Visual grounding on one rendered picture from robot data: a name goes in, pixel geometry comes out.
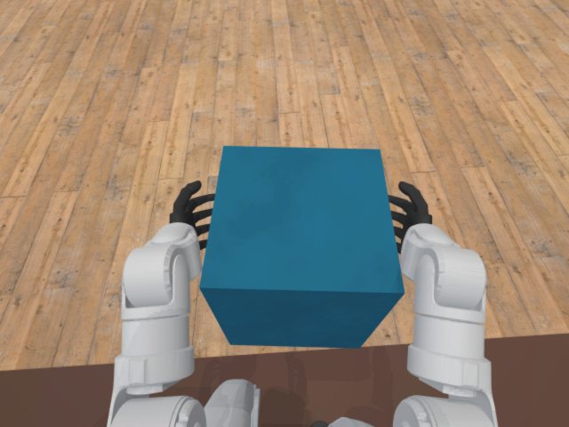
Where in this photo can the robot left upper arm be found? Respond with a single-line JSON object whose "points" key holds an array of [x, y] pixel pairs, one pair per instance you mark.
{"points": [[174, 411]]}

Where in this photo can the robot left forearm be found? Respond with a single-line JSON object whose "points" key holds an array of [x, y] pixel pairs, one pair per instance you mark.
{"points": [[156, 352]]}

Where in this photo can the robot right hand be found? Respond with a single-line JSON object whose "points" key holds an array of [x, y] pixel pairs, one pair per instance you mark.
{"points": [[416, 211]]}

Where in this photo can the robot right upper arm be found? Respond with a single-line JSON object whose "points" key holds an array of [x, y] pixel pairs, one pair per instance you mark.
{"points": [[424, 411]]}

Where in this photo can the robot left thigh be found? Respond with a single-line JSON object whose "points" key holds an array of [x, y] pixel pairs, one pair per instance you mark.
{"points": [[235, 403]]}

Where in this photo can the robot left hand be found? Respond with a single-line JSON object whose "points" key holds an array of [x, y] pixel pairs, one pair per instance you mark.
{"points": [[183, 208]]}

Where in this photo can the robot right forearm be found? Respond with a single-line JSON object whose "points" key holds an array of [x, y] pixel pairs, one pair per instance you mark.
{"points": [[448, 343]]}

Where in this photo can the carton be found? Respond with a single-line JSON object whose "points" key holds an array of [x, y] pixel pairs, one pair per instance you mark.
{"points": [[301, 249]]}

